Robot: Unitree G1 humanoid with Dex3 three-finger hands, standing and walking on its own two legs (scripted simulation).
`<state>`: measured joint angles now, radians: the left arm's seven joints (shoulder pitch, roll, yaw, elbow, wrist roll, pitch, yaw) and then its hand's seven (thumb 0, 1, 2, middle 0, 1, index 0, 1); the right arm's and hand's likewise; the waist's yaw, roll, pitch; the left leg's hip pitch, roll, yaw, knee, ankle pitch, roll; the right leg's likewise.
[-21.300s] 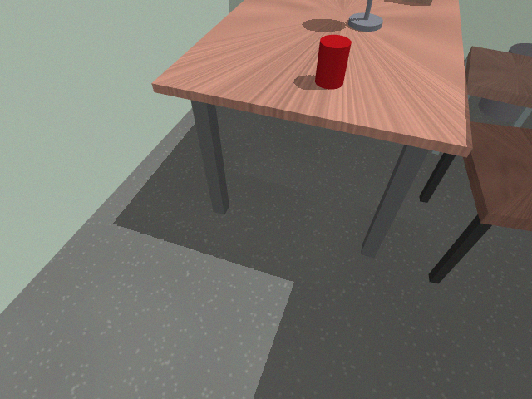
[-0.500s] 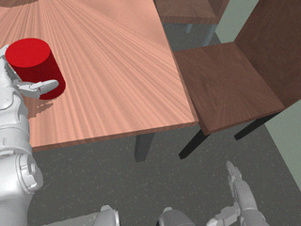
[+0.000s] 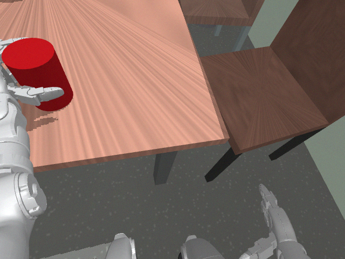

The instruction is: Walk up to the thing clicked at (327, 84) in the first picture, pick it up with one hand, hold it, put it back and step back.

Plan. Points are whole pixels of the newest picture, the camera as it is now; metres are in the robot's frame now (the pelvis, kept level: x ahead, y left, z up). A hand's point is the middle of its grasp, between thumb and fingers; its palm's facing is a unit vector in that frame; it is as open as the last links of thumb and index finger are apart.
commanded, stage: open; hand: left
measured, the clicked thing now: (42, 77) +0.51 +0.23 +0.08
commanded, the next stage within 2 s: withdraw in 0.16 s
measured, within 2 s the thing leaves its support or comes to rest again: neither
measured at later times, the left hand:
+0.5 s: hand (18, 65) +0.51 +0.26 +0.12, palm faces +0.29 -0.96 +0.00, open 17.4 cm
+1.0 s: hand out of the picture +0.44 +0.39 +0.15, palm faces +0.48 -0.83 -0.29, open 17.6 cm
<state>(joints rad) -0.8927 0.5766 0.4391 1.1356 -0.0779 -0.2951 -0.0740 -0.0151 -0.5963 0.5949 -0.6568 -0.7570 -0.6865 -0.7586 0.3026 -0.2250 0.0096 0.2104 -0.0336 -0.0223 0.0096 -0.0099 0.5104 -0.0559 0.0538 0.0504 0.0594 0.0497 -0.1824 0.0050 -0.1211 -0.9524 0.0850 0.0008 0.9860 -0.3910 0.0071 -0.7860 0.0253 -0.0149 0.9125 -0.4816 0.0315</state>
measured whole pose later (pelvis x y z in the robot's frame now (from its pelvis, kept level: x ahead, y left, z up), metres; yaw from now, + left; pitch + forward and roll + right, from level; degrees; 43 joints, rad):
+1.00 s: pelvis +0.02 +0.00 +0.03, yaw +1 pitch +14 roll -2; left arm -0.78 0.79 0.47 1.10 0.04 -0.01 -0.07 -0.01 -0.59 0.03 -0.07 -0.05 -0.08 -0.05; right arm 0.35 -0.27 -0.01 0.26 0.04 0.04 0.02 -0.01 0.55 -0.06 0.05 0.05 0.06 0.05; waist -0.08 0.01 -0.11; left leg -0.70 0.06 0.03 0.79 -0.34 0.01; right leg -0.54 0.00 0.00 0.73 -0.43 0.04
